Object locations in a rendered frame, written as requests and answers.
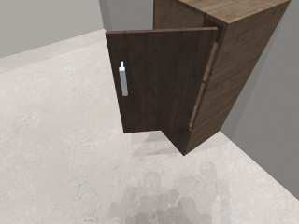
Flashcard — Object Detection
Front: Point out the cupboard door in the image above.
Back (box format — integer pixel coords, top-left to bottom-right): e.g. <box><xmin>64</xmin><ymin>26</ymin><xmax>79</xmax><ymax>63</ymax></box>
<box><xmin>105</xmin><ymin>27</ymin><xmax>218</xmax><ymax>133</ymax></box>

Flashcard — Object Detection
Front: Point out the handle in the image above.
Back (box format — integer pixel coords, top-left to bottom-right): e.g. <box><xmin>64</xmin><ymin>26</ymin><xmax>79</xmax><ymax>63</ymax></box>
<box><xmin>119</xmin><ymin>61</ymin><xmax>128</xmax><ymax>96</ymax></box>

